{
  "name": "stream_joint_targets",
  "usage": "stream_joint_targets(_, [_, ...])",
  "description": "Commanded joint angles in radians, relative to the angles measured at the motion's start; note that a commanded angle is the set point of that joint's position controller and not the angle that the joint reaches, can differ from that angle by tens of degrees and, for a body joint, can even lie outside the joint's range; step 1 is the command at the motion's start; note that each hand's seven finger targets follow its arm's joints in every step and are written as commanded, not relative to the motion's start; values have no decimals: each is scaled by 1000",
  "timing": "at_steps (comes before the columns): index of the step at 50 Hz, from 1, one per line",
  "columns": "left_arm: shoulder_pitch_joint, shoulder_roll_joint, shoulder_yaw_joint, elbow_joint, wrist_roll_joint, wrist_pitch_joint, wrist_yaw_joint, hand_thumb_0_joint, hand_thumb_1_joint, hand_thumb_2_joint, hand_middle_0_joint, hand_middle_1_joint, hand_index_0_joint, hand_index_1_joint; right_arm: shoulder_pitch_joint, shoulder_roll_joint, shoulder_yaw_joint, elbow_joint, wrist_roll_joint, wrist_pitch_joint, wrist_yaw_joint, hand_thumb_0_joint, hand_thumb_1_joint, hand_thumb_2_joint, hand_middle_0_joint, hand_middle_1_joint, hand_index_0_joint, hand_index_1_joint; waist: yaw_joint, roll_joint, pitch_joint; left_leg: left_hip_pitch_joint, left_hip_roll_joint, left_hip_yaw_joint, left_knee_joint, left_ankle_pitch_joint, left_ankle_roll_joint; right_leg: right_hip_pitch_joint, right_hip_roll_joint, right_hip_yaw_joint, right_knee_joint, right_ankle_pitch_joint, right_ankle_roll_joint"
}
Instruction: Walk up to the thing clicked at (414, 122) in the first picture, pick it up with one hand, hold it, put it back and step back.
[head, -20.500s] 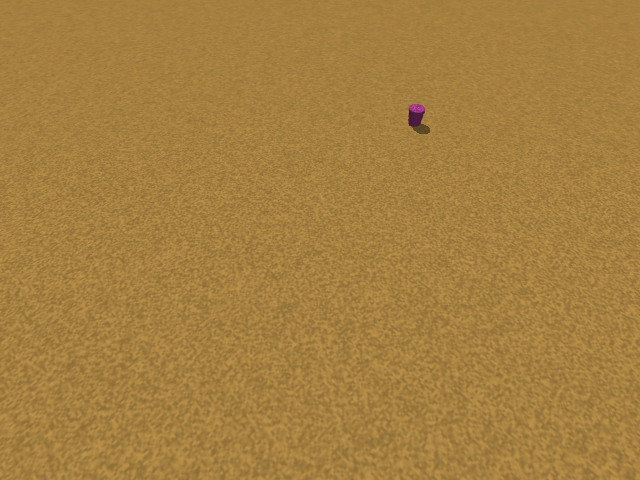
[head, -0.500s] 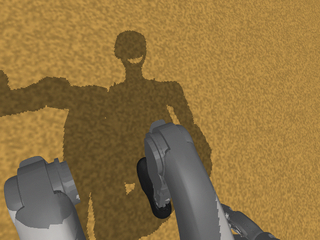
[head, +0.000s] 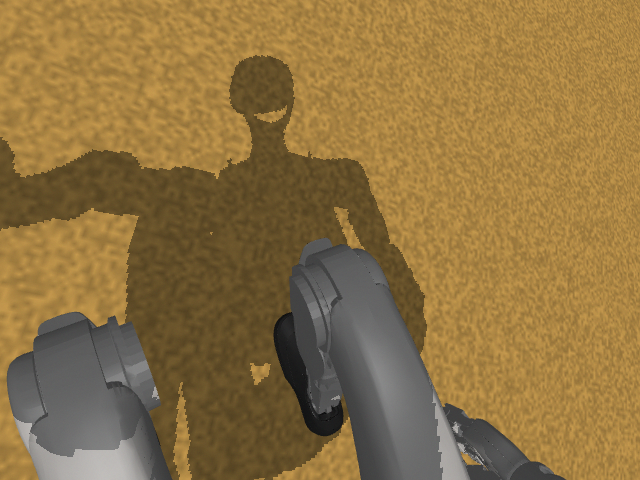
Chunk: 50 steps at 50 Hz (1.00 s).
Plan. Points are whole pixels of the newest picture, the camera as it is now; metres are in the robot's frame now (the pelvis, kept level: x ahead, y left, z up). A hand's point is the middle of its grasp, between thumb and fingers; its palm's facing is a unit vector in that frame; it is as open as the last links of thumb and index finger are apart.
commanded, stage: close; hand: left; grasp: from above
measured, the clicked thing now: out of the picture +0.44 +0.33 -0.26
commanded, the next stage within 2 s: settle in 0.56 s
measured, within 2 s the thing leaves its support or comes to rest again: leaves its support in 1.12 s
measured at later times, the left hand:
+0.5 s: hand out of the picture +0.43 +0.34 -0.22, palm faces -0.46 -0.13 -0.88, open 11.4 cm
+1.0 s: hand out of the picture +0.43 +0.34 -0.22, palm faces -0.45 -0.13 -0.88, open 10.9 cm
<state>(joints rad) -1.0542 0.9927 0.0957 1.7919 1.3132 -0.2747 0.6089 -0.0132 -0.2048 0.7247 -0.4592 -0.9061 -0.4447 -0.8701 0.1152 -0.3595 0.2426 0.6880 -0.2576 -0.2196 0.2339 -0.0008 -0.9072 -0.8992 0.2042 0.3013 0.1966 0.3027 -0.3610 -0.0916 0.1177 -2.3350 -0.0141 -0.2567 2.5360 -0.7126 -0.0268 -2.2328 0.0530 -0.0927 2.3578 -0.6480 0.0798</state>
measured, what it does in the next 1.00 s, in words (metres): stands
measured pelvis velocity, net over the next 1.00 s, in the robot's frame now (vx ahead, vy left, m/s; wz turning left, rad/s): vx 0.00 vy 0.00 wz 0.01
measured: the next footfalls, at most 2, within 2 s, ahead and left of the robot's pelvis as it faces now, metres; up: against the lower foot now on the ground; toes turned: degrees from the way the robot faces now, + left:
none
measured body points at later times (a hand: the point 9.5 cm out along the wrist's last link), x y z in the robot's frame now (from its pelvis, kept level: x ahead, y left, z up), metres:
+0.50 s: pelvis +0.00 +0.00 +0.00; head +0.26 +0.12 +0.35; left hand +0.45 +0.34 -0.17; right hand +0.06 -0.26 -0.06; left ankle +0.06 +0.13 -0.27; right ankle +0.12 -0.14 -0.27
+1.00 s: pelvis +0.00 +0.00 +0.00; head +0.26 +0.11 +0.35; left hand +0.45 +0.34 -0.17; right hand +0.05 -0.27 -0.06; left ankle +0.06 +0.13 -0.27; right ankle +0.12 -0.14 -0.27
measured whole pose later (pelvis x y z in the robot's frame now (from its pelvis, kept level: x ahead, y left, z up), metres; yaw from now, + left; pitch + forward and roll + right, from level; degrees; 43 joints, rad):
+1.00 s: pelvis +0.00 +0.00 +0.00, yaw +0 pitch +29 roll -13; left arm -1.03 0.98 0.14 1.72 1.33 -0.26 0.58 -0.02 -0.18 0.72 -0.68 -0.93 -0.54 -0.88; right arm 0.14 -0.37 0.23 0.67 -0.26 -0.21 0.22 0.00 -0.93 -0.90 0.20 0.30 0.20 0.30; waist -0.35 -0.08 0.12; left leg -2.34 -0.02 -0.26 2.53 -0.71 -0.03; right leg -2.24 0.04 -0.09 2.36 -0.65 0.08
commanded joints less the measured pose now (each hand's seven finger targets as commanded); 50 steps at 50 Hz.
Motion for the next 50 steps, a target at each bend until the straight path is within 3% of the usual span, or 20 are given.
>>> stream_joint_targets(1, [-236,205,16,-101,-20,0,53,0,5,701,-422,-878,-457,-842,188,-316,-89,5,-2,0,-10,0,-893,-899,199,300,199,300,-63,397,-566,439,24,117,-274,143,35,302,21,-166,-197,182,-91])
stream_joint_targets(4, [-229,188,-1,-91,-14,-1,46,0,18,692,-424,-891,-463,-851,186,-316,-87,-6,-6,-1,-6,0,-895,-900,199,300,199,300,-68,396,-532,427,20,122,-272,112,37,285,18,-162,-197,158,-90])
stream_joint_targets(19, [-235,222,17,-102,-16,-1,54,0,120,683,-501,-871,-540,-830,186,-320,-87,-9,-3,0,-14,0,-896,-900,199,300,199,300,-59,389,-542,413,21,123,-273,107,38,288,19,-160,-205,150,-90])
stream_joint_targets(23, [-222,197,13,-87,-10,2,53,0,162,686,-526,-876,-567,-833,191,-314,-88,-7,-12,3,-13,0,-896,-900,199,300,199,300,-67,393,-556,439,23,120,-264,135,36,290,20,-164,-191,180,-88])
stream_joint_targets(26, [-229,210,21,-92,-24,1,54,0,191,698,-554,-877,-593,-836,183,-320,-88,-6,-7,2,-15,0,-898,-900,199,300,199,300,-64,372,-537,411,21,122,-268,114,37,287,17,-161,-206,159,-88])
stream_joint_targets(29, [-226,205,7,-93,-13,2,47,0,226,722,-588,-875,-623,-839,193,-319,-88,-12,-10,1,-17,0,-899,-901,199,300,199,300,-69,374,-539,423,20,127,-265,110,39,294,18,-157,-207,158,-86])
stream_joint_targets(31, [-235,213,20,-98,-18,2,48,0,248,689,-595,-869,-636,-827,193,-322,-90,-6,-9,0,-16,0,-898,-900,199,300,199,300,-62,376,-535,411,19,124,-266,110,37,278,16,-162,-204,150,-89])
stream_joint_targets(34, [-235,210,11,-92,-13,3,41,0,203,749,-620,-923,-657,-887,194,-324,-90,-12,-6,1,-18,0,-925,-907,199,300,199,300,-69,378,-534,424,19,122,-270,106,38,279,16,-160,-201,149,-89])
stream_joint_targets(39, [-243,234,28,-112,-12,-1,38,0,263,795,-658,-934,-693,-900,199,-328,-87,-12,-11,8,-22,0,-920,-905,200,300,199,300,-63,393,-550,419,17,126,-261,134,36,289,13,-161,-200,170,-91])
stream_joint_targets(44, [-249,241,31,-171,-13,12,29,0,281,836,-694,-929,-716,-909,199,-322,-95,-17,-5,7,-21,0,-925,-907,199,300,199,300,-50,414,-591,449,16,137,-259,142,38,312,15,-150,-203,178,-94])
stream_joint_targets(45, [-263,255,60,-207,-19,9,34,0,292,839,-697,-940,-722,-916,198,-329,-105,-15,-2,9,-26,0,-924,-907,199,300,199,300,-45,409,-595,440,17,133,-261,144,34,298,13,-158,-206,172,-97])
stream_joint_targets(46, [-258,262,58,-216,-6,15,30,0,321,831,-714,-943,-743,-915,211,-328,-108,-12,0,8,-22,0,-924,-907,199,300,199,300,-42,440,-600,460,14,137,-263,161,31,299,9,-155,-200,185,-99])
stream_joint_targets(49, [-250,260,80,-284,-17,25,25,0,357,845,-739,-947,-766,-921,211,-313,-125,-11,4,11,-22,0,-924,-907,199,300,199,300,-22,461,-643,465,13,149,-269,150,32,311,10,-144,-210,176,-104])
stream_joint_targets(50, [-234,265,100,-335,-24,30,26,0,365,860,-750,-947,-775,-923,213,-308,-131,-15,9,17,-23,0,-922,-907,199,300,199,300,1,484,-679,471,12,153,-285,166,31,334,10,-141,-219,187,-105])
